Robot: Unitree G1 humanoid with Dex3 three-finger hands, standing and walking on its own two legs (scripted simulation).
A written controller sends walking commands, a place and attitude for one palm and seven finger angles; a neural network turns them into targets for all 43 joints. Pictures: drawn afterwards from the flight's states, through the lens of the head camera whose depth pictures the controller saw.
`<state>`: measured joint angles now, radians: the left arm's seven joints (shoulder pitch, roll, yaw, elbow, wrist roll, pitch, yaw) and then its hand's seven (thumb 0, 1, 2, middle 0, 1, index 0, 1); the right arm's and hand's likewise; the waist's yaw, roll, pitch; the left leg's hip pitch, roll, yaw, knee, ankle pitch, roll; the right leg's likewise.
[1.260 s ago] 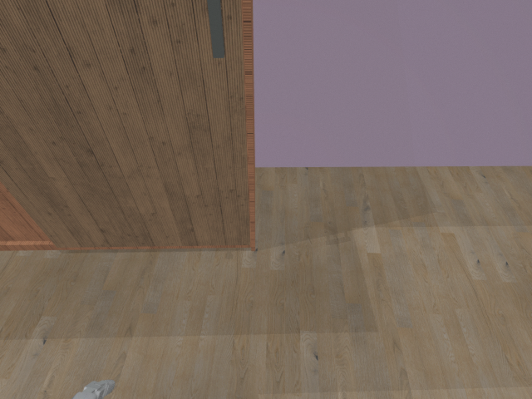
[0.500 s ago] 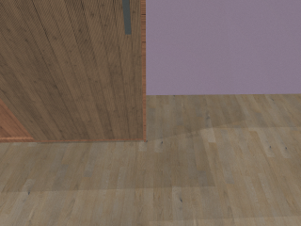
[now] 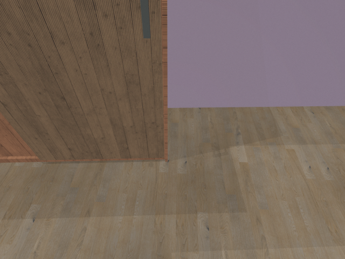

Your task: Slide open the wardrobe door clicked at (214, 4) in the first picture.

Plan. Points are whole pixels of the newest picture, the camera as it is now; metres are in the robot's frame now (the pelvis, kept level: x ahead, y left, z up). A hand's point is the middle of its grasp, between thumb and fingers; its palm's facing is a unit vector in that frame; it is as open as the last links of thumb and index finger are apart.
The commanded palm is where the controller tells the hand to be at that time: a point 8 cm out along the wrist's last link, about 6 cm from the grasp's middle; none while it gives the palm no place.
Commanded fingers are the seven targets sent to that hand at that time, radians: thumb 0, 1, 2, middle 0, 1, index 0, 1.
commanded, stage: look at it before walking up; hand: right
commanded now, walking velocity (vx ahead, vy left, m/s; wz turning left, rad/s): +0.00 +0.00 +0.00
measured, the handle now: (144, 0) +0.82 +0.14 +0.24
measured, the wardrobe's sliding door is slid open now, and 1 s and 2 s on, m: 0.00 0.00 0.00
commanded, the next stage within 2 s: take the last steps up to it in 0.20 s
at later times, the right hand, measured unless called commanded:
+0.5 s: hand out of the picture +0.06 -0.22 -0.17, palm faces -0.03 +0.96 -0.28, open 7.4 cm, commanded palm none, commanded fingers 0.00 -0.90 -0.90 0.20 0.30 0.20 0.30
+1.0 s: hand out of the picture +0.11 -0.07 -0.18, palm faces -0.05 +0.99 -0.13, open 7.4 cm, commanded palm none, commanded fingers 0.00 -0.90 -0.90 0.20 0.30 0.20 0.30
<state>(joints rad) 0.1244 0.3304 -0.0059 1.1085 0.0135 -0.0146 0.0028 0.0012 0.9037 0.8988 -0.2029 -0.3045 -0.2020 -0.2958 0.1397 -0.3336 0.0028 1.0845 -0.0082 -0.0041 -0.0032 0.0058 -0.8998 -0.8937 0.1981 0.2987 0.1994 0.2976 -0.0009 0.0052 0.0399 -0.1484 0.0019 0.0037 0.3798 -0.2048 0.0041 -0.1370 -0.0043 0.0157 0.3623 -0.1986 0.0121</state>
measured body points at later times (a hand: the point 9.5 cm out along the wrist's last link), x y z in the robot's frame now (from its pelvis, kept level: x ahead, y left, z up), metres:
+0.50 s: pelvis +0.02 +0.01 -0.01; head +0.01 +0.00 +0.44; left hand +0.08 +0.28 -0.15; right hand +0.07 -0.27 -0.15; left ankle +0.00 +0.12 -0.74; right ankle +0.00 -0.13 -0.75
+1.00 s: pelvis +0.15 +0.09 -0.01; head +0.16 +0.08 +0.44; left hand +0.19 +0.34 -0.15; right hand +0.11 -0.12 -0.17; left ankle +0.08 +0.15 -0.75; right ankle +0.21 -0.02 -0.69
